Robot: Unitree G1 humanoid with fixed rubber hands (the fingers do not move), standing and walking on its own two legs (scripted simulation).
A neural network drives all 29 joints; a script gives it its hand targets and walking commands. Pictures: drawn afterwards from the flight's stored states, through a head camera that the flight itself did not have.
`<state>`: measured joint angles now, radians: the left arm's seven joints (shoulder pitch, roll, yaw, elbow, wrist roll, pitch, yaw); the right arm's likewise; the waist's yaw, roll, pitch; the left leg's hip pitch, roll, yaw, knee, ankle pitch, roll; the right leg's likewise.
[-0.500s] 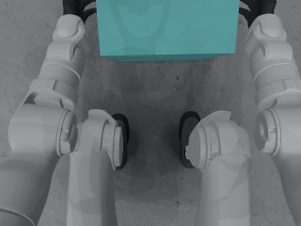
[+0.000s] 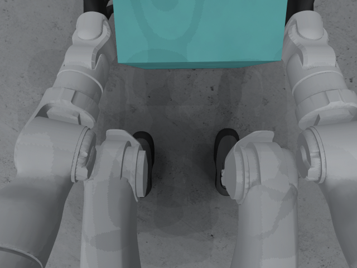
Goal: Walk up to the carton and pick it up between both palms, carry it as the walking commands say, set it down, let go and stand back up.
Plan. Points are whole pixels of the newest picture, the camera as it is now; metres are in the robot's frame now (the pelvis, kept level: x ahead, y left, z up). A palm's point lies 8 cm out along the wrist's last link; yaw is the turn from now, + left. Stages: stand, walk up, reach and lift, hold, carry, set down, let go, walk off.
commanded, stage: reach and lift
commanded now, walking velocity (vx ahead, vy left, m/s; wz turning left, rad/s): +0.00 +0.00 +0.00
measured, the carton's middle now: (194, 29) +0.51 -0.03 -0.25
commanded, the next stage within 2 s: none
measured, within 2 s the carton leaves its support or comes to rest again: leaves its support in 0.46 s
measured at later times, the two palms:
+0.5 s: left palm (96, 12) +0.52 +0.14 -0.18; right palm (298, 4) +0.53 -0.19 -0.17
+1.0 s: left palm out of the picture +0.53 +0.14 -0.10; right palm out of the picture +0.53 -0.20 -0.10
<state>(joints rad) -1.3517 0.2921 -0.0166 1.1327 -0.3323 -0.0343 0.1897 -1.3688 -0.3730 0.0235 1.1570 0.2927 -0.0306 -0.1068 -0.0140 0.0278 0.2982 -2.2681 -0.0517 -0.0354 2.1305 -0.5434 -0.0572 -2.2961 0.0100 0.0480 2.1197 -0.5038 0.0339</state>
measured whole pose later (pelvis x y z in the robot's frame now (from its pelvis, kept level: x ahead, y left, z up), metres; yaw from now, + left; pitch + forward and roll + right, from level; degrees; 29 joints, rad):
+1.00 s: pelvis +0.01 +0.00 +0.01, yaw +0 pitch +43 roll +2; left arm -1.18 0.17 0.31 0.88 -0.06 0.21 0.13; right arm -1.22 -0.26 -0.26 0.91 0.03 0.24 -0.05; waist -0.02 0.02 0.04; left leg -2.26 -0.10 -0.05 2.08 -0.56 -0.08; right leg -2.30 0.07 0.08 2.07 -0.52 0.06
